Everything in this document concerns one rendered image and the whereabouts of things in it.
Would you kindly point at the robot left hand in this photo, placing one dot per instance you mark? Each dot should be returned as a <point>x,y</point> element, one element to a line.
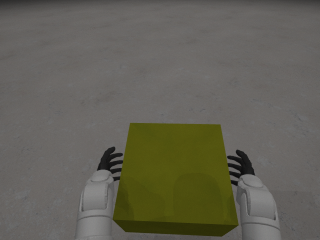
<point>105,163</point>

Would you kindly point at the robot right forearm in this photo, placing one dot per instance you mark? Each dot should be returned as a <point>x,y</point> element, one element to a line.
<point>259,218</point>

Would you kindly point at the robot left forearm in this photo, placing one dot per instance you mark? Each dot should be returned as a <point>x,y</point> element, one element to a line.
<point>95,209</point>

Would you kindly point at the robot right hand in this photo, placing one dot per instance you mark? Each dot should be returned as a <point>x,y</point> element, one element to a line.
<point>245,168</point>

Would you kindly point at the carton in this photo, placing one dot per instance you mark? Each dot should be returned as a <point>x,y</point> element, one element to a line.
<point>175,180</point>

